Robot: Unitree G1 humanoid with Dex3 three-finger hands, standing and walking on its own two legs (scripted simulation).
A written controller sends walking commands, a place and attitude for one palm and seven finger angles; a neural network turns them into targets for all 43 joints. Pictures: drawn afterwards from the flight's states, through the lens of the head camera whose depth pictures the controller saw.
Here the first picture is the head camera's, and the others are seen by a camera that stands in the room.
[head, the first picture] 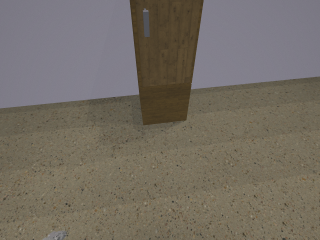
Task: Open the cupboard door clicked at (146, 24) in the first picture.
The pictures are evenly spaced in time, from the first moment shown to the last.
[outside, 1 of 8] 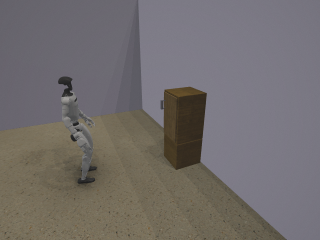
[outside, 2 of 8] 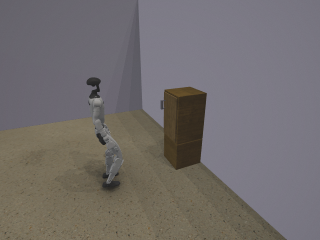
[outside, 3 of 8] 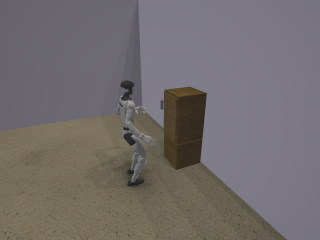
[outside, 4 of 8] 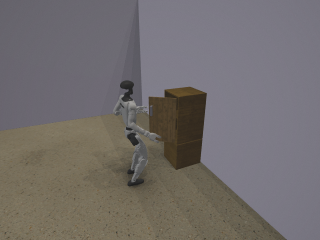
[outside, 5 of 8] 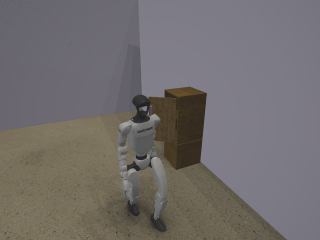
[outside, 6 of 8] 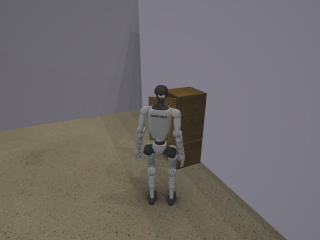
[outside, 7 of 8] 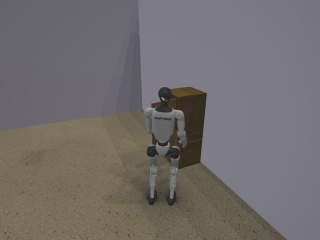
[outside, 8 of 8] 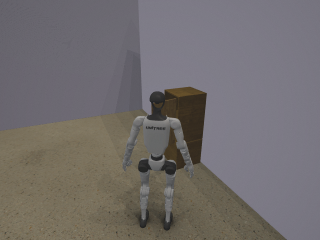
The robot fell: no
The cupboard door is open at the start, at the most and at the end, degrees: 0 101 100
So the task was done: yes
